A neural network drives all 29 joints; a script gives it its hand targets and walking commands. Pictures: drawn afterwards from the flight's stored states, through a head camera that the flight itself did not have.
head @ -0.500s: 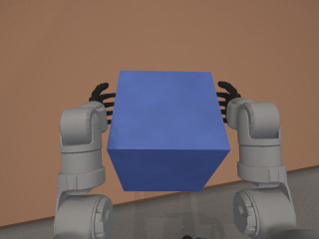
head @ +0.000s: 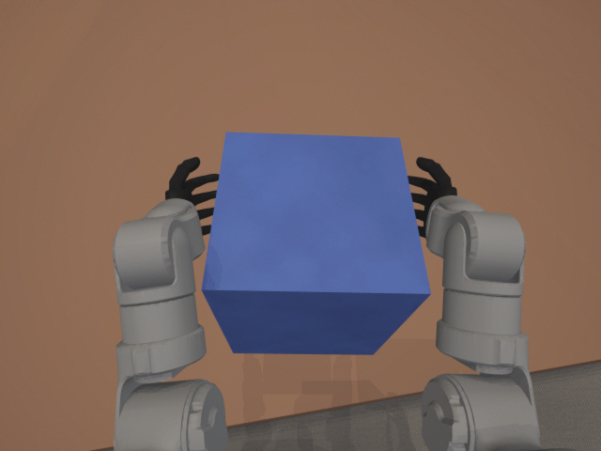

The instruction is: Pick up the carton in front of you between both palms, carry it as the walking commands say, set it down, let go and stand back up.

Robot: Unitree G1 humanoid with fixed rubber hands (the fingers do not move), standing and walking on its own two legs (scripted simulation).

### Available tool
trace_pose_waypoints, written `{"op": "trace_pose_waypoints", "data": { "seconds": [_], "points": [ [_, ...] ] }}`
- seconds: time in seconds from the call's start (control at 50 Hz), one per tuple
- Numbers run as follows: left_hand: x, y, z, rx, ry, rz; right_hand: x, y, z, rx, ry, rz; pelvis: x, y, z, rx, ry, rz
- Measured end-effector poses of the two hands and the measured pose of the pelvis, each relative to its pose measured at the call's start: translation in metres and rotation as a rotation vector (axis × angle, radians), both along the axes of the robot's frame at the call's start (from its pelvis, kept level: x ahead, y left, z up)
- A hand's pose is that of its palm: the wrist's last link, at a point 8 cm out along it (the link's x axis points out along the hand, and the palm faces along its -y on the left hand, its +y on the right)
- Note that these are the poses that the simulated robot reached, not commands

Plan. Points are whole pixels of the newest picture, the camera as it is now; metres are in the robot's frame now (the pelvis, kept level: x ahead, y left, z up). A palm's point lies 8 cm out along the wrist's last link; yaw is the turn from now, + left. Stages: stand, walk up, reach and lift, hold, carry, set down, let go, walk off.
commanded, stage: carry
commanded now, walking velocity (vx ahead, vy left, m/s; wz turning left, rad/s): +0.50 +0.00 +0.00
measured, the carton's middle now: (308, 256) +0.37 +0.01 +0.03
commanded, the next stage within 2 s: none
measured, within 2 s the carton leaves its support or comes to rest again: neither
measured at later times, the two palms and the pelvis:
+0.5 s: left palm (223, 99) +0.58 +0.12 +0.13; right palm (434, 109) +0.54 -0.18 +0.13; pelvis +0.19 +0.01 -0.04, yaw +0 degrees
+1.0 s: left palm out of the picture +0.85 +0.11 +0.24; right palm out of the picture +0.86 -0.18 +0.22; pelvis +0.47 -0.05 +0.04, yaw +0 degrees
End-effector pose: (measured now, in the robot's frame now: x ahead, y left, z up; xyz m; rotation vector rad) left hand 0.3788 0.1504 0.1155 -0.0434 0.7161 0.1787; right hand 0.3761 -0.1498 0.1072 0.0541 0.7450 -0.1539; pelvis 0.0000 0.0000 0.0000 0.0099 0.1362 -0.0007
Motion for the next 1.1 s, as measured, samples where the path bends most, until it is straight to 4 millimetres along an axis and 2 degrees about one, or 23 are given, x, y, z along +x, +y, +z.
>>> {"op": "trace_pose_waypoints", "data": {
  "seconds": [0.12, 0.18, 0.24, 0.28, 0.36, 0.4, 0.44, 0.48, 0.54, 0.64, 0.72, 0.8, 0.9, 0.96, 1.04, 1.1],
  "points": [
    [0.030, 0.015, 0.004, 0.029, -0.059, 0.024, 0.043, 0.017, 0.002, -0.005, -0.062, 0.074, 0.030, -0.001, -0.005, 0.024, 0.000, 0.009],
    [0.046, 0.032, 0.012, 0.019, -0.143, 0.060, 0.068, 0.035, 0.011, -0.004, -0.146, 0.101, 0.050, 0.003, -0.022, 0.025, -0.020, 0.012],
    [0.071, 0.042, 0.011, -0.012, -0.174, 0.056, 0.089, 0.044, 0.015, -0.027, -0.177, 0.091, 0.080, 0.011, -0.040, 0.013, -0.018, -0.014],
    [0.094, 0.037, 0.010, -0.007, -0.179, 0.004, 0.099, 0.039, 0.013, -0.048, -0.181, 0.056, 0.095, 0.017, -0.051, -0.009, -0.012, -0.004],
    [0.129, 0.012, -0.005, -0.013, -0.057, -0.075, 0.106, 0.015, -0.004, -0.076, -0.054, -0.008, 0.121, 0.018, -0.041, 0.007, -0.037, -0.004],
    [0.145, -0.002, -0.006, -0.010, -0.032, -0.111, 0.113, 0.001, -0.004, -0.073, -0.028, -0.039, 0.137, 0.018, -0.036, -0.007, -0.047, -0.006],
    [0.165, -0.015, 0.000, -0.015, -0.051, -0.135, 0.127, -0.011, 0.005, -0.075, -0.045, -0.063, 0.155, 0.015, -0.035, -0.016, -0.054, -0.007],
    [0.187, -0.026, 0.007, -0.020, -0.080, -0.142, 0.149, -0.022, 0.015, -0.079, -0.074, -0.072, 0.177, 0.010, -0.035, -0.018, -0.056, -0.007],
    [0.224, -0.035, 0.015, -0.004, -0.100, -0.135, 0.194, -0.033, 0.026, -0.074, -0.091, -0.057, 0.216, 0.000, -0.036, -0.022, -0.048, -0.009],
    [0.280, -0.036, 0.016, 0.058, -0.071, -0.068, 0.281, -0.035, 0.024, -0.063, -0.065, 0.038, 0.284, -0.026, -0.039, -0.023, -0.075, -0.004],
    [0.308, -0.025, 0.020, 0.067, 0.003, 0.002, 0.328, -0.023, 0.025, -0.035, 0.006, 0.097, 0.319, -0.040, -0.015, -0.023, -0.085, -0.010],
    [0.347, -0.024, 0.046, 0.038, 0.000, 0.016, 0.371, -0.021, 0.044, -0.006, 0.004, 0.106, 0.354, -0.050, 0.010, -0.010, -0.074, 0.002],
    [0.410, -0.031, 0.094, 0.024, -0.098, 0.024, 0.428, -0.027, 0.087, 0.007, -0.092, 0.085, 0.405, -0.053, 0.029, 0.005, -0.050, 0.011],
    [0.448, -0.035, 0.113, 0.029, -0.111, 0.008, 0.461, -0.032, 0.105, 0.003, -0.104, 0.071, 0.441, -0.050, 0.036, 0.011, -0.042, 0.006],
    [0.498, -0.039, 0.123, 0.054, -0.083, -0.025, 0.506, -0.036, 0.114, -0.002, -0.076, 0.057, 0.495, -0.041, 0.039, 0.017, -0.040, -0.011],
    [0.538, -0.037, 0.120, 0.064, -0.058, -0.047, 0.542, -0.034, 0.112, -0.015, -0.052, 0.051, 0.539, -0.033, 0.034, 0.018, -0.041, -0.015]
  ]
}}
